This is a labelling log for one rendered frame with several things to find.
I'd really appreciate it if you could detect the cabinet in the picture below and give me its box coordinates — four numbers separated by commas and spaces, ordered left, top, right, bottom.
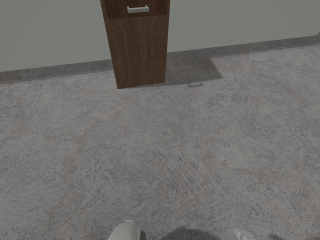
100, 0, 170, 89

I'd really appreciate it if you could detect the handle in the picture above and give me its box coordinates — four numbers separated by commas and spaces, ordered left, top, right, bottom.
127, 5, 149, 13

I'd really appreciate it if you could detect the left robot shin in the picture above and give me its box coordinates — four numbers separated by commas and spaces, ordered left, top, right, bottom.
125, 220, 135, 224

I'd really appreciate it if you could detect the right robot hand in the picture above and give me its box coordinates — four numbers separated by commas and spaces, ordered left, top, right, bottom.
232, 228, 257, 240

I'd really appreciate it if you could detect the robot left thigh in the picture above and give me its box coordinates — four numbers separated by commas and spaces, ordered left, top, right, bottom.
107, 222, 141, 240

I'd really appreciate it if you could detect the drawer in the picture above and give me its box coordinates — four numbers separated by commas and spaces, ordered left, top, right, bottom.
104, 0, 167, 20

